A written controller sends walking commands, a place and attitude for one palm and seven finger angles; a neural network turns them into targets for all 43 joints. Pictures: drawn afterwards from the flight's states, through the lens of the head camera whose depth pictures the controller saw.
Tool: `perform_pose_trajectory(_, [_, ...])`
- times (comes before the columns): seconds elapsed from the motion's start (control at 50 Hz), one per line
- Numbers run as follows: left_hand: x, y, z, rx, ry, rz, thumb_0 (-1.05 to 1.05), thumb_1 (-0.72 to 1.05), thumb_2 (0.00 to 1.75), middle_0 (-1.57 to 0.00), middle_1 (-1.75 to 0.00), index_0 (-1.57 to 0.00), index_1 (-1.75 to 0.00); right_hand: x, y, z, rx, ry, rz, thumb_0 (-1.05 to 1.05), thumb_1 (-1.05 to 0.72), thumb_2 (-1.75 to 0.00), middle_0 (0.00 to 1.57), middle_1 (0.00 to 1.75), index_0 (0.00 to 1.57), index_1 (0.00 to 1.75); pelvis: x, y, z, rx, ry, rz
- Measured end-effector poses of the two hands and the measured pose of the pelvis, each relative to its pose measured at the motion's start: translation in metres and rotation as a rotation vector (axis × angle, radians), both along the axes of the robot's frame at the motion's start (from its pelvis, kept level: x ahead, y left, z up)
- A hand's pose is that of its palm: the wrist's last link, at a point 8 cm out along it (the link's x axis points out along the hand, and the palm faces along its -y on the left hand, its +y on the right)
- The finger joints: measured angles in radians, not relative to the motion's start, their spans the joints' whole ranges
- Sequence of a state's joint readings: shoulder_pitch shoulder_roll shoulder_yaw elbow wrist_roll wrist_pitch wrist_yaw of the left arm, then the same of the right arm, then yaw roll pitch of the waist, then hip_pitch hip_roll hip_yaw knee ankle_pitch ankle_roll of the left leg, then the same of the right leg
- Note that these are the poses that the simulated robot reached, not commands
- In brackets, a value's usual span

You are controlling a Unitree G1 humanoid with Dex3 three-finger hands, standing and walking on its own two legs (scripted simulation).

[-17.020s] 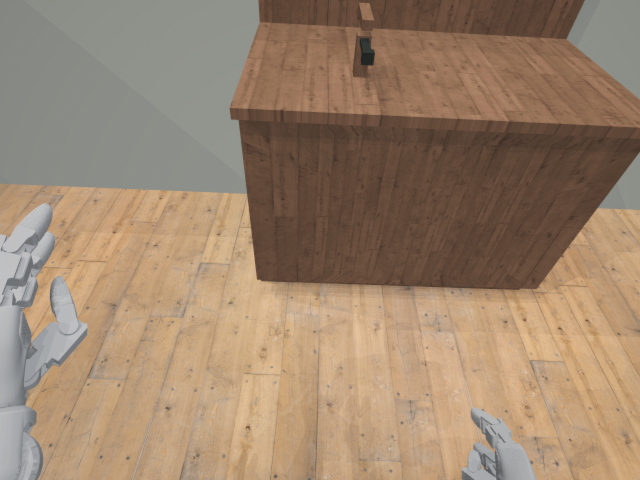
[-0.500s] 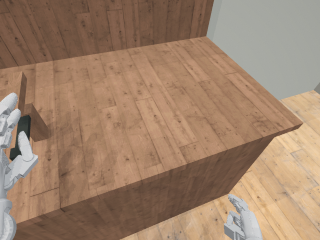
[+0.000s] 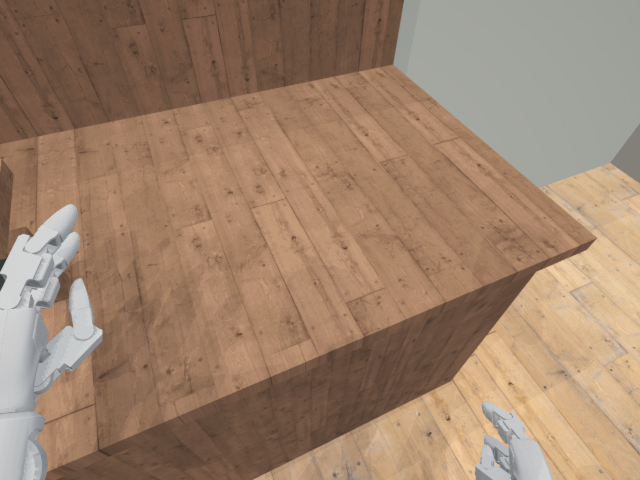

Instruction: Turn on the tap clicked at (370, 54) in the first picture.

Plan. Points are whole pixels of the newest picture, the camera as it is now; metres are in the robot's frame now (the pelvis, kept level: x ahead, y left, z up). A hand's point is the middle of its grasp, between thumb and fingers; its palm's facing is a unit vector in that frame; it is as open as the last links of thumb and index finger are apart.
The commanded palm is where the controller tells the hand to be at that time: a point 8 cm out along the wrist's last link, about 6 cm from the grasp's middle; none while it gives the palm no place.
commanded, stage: come to a stop and stand still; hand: left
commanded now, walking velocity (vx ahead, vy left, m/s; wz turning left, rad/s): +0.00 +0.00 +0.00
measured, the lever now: (5, 343) +0.21 +0.32 +0.12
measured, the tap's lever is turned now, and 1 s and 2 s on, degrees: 0 0 0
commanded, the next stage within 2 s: look again from close up in 0.30 s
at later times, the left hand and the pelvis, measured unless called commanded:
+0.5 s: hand (44, 316) +0.22 +0.27 +0.16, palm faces +0.39 -0.86 -0.33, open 7.4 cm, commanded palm +0.16 +0.30 +0.18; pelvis +0.01 +0.02 +0.00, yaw +1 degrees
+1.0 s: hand (29, 336) +0.20 +0.27 +0.17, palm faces +0.41 -0.83 -0.38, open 7.4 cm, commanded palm +0.14 +0.30 +0.18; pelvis -0.01 +0.01 +0.00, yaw +2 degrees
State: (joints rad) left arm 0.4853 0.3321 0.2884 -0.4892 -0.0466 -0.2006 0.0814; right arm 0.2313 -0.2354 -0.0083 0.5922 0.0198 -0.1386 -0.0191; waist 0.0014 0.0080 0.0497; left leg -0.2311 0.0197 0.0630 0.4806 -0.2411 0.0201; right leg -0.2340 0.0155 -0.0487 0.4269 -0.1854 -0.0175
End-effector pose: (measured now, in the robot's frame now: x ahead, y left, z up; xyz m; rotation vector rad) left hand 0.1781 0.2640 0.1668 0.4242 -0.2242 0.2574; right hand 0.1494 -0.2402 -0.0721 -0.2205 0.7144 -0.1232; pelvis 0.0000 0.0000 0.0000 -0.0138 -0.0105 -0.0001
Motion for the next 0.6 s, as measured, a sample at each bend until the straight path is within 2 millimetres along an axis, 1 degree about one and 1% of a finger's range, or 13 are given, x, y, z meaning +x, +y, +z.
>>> perform_pose_trajectory(0.04, [0.0, 0.006, -0.003, 0.011, 0.012, -0.004, 0.01, 0.89, 0.9, -0.21, -0.3, -0.21, -0.3, 0.001, 0.004, 0.0, -0.009, 0.019, -0.004, 0.01, -0.9, -0.9, 0.2, 0.3, 0.2, 0.3, 0.003, 0.0, 0.0, 0.001, -0.002, 0.006])
perform_pose_trajectory(0.08, [0.0, 0.008, -0.001, 0.016, -0.013, -0.015, 0.01, 0.89, 0.9, -0.21, -0.3, -0.22, -0.3, 0.004, 0.009, 0.001, -0.016, 0.028, 0.008, 0.01, -0.9, -0.9, 0.2, 0.3, 0.2, 0.3, 0.005, 0.0, 0.0, 0.002, -0.006, 0.011])
perform_pose_trajectory(0.18, [0.006, 0.036, 0.014, 0.044, -0.103, 0.091, 0.01, 0.89, 0.9, -0.22, -0.3, -0.22, -0.3, 0.02, 0.024, 0.005, -0.009, 0.001, 0.052, 0.01, -0.9, -0.9, 0.2, 0.3, 0.2, 0.3, 0.007, 0.002, 0.0, -0.001, -0.016, 0.016])
perform_pose_trajectory(0.22, [0.007, 0.043, 0.017, 0.036, -0.128, 0.123, 0.01, 0.89, 0.9, -0.21, -0.3, -0.22, -0.3, 0.028, 0.029, 0.008, 0.0, -0.025, 0.065, 0.01, -0.9, -0.9, 0.2, 0.3, 0.2, 0.3, 0.008, 0.004, 0.0, -0.003, -0.018, 0.014])
perform_pose_trajectory(0.26, [0.008, 0.044, 0.017, 0.015, -0.138, 0.131, 0.01, 0.89, 0.9, -0.21, -0.3, -0.21, -0.3, 0.035, 0.034, 0.012, 0.007, -0.05, 0.076, 0.01, -0.9, -0.9, 0.2, 0.3, 0.2, 0.3, 0.009, 0.007, 0.0, -0.005, -0.019, 0.012])
perform_pose_trajectory(0.32, [0.008, 0.039, 0.011, -0.02, -0.122, 0.111, 0.01, 0.89, 0.9, -0.21, -0.3, -0.21, -0.3, 0.043, 0.04, 0.017, 0.011, -0.078, 0.088, 0.01, -0.9, -0.9, 0.2, 0.3, 0.21, 0.3, 0.01, 0.011, 0.0, -0.006, -0.02, 0.01])
perform_pose_trajectory(0.38, [0.007, 0.035, 0.002, -0.043, -0.087, 0.087, 0.01, 0.89, 0.9, -0.21, -0.3, -0.21, -0.3, 0.046, 0.044, 0.02, 0.007, -0.089, 0.094, 0.01, -0.9, -0.9, 0.2, 0.3, 0.21, 0.3, 0.009, 0.014, 0.001, -0.007, -0.02, 0.014])
perform_pose_trajectory(0.4, [0.006, 0.036, 0.002, -0.04, -0.086, 0.082, 0.01, 0.89, 0.9, -0.21, -0.3, -0.21, -0.3, 0.047, 0.046, 0.021, 0.005, -0.089, 0.094, 0.01, -0.9, -0.9, 0.2, 0.3, 0.21, 0.3, 0.008, 0.015, 0.001, -0.006, -0.02, 0.014])
perform_pose_trajectory(0.5, [0.004, 0.042, 0.007, -0.011, -0.094, 0.07, 0.01, 0.89, 0.9, -0.22, -0.3, -0.21, -0.3, 0.043, 0.05, 0.022, -0.003, -0.075, 0.089, 0.01, -0.9, -0.9, 0.2, 0.3, 0.21, 0.3, 0.006, 0.018, 0.001, -0.008, -0.022, 0.018])
perform_pose_trajectory(0.6, [0.003, 0.045, 0.008, 0.003, -0.087, 0.061, 0.01, 0.89, 0.9, -0.25, -0.31, -0.21, -0.3, 0.032, 0.05, 0.018, -0.002, -0.049, 0.075, 0.01, -0.9, -0.9, 0.2, 0.3, 0.21, 0.3, 0.003, 0.021, 0.001, -0.007, -0.024, 0.018])
